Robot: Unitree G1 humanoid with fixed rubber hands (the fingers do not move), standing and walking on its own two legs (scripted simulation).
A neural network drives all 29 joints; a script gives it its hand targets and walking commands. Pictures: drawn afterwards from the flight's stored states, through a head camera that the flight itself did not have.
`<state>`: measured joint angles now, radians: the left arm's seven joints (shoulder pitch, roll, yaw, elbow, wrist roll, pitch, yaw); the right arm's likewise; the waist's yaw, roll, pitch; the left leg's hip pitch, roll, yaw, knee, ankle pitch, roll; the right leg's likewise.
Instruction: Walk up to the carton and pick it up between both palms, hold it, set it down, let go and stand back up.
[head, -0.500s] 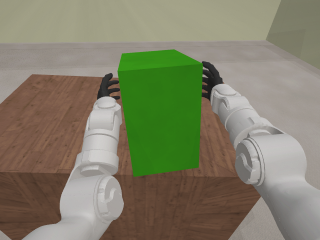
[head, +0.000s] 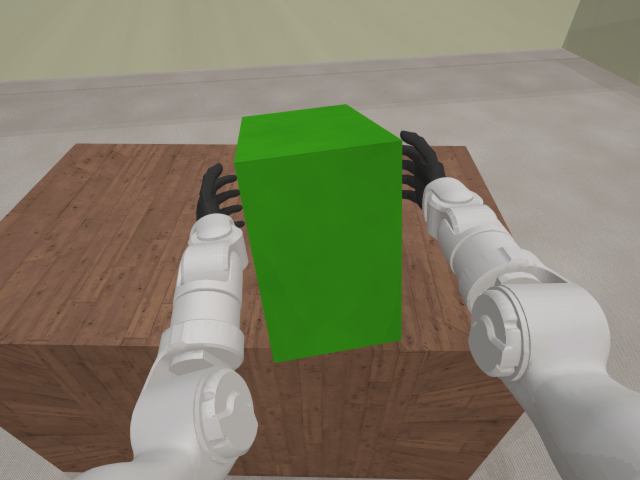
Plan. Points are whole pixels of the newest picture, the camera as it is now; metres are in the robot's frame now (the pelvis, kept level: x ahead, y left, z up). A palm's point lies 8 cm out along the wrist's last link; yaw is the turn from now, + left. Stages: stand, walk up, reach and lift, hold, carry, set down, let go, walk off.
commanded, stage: set down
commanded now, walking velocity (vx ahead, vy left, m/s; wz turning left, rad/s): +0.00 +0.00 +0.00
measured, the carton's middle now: (314, 218) +0.50 +0.06 +0.09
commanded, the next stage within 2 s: none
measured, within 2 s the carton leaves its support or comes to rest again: neither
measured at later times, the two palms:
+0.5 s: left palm (211, 229) +0.38 +0.18 +0.15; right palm (423, 189) +0.45 -0.09 +0.18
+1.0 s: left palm (208, 234) +0.38 +0.18 +0.15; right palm (422, 191) +0.45 -0.08 +0.18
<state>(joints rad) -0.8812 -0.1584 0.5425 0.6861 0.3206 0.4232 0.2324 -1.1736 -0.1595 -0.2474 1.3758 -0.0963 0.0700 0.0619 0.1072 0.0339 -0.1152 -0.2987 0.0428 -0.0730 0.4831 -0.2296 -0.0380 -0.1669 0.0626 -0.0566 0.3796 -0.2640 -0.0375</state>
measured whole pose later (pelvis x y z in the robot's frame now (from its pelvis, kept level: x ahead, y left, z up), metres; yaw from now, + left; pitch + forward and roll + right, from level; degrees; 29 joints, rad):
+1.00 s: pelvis +0.00 +0.00 +0.00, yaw +0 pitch +3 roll -1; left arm -0.84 -0.21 0.62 0.65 0.39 0.33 0.20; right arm -1.12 -0.12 -0.42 1.30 -0.27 0.02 0.12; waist 0.12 0.04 -0.12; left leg -0.31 0.05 -0.06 0.48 -0.23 -0.04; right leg -0.18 0.06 -0.05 0.38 -0.26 -0.04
